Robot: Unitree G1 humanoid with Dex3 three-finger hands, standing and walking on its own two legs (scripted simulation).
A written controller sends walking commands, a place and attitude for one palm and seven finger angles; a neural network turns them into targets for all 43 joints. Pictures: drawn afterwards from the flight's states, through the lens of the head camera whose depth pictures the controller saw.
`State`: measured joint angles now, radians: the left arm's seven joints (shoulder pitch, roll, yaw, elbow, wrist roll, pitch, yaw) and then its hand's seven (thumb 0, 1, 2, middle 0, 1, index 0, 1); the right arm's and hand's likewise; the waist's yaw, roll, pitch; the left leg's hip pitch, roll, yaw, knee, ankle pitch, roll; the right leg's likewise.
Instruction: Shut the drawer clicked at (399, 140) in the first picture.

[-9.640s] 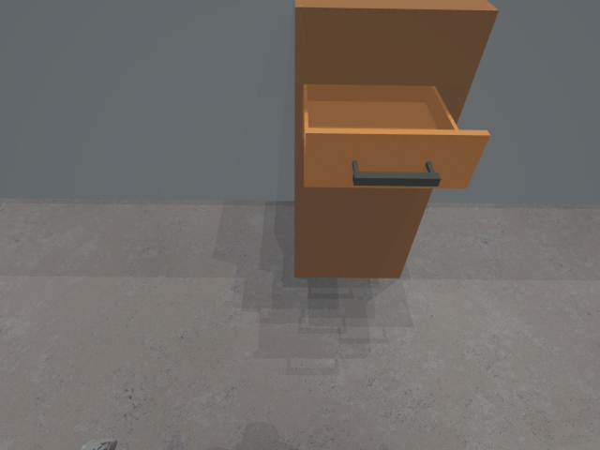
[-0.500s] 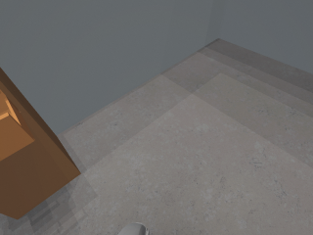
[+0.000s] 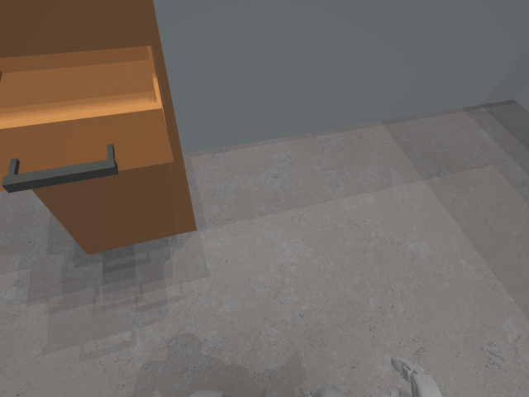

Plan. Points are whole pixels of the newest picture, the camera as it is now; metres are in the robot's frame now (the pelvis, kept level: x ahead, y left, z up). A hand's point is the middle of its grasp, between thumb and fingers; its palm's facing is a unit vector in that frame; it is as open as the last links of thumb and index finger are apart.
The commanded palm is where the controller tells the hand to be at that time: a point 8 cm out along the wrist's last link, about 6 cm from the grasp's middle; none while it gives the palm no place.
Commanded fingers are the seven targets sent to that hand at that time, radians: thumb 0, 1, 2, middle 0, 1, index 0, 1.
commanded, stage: turn to face it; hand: left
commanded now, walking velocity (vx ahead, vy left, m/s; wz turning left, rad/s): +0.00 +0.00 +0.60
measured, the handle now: (63, 166) +0.45 +0.43 -0.01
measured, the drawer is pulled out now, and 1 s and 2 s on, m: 0.21 0.21 0.21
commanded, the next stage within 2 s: take the last steps up to it in 0.54 s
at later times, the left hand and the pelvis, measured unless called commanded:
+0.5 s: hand out of the picture +0.12 +0.18 -0.13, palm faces +0.21 -0.93 -0.29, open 7.4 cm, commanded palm none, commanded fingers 0.00 0.90 0.90 -0.20 -0.30 -0.20 -0.30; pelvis +0.01 -0.04 +0.00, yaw +14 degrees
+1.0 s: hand out of the picture -0.17 +0.14 -0.18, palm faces +0.50 -0.84 -0.20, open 7.4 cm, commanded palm none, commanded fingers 0.00 0.90 0.90 -0.20 -0.30 -0.20 -0.30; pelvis -0.01 +0.01 +0.00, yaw +23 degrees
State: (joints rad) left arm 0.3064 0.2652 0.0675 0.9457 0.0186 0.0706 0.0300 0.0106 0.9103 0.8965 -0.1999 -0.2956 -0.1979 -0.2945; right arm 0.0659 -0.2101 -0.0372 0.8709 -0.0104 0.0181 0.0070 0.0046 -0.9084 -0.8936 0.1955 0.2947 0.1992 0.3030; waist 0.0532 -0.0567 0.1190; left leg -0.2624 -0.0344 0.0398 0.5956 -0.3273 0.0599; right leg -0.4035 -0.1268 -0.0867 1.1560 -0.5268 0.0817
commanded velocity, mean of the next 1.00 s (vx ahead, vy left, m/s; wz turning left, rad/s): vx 0.11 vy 0.01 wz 0.25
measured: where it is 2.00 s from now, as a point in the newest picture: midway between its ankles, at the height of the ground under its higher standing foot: (222, 393)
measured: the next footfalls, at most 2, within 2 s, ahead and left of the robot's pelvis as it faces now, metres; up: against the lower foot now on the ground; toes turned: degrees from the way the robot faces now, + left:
right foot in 0.46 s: +0.09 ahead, -0.14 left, +0.00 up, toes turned +12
left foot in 0.96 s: -0.03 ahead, +0.10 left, +0.00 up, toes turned +28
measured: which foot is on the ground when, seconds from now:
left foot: down 0.00-0.46, up 0.48-0.94, down 0.96-1.00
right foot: up 0.00-0.44, down 0.46-0.96, up 0.98-1.00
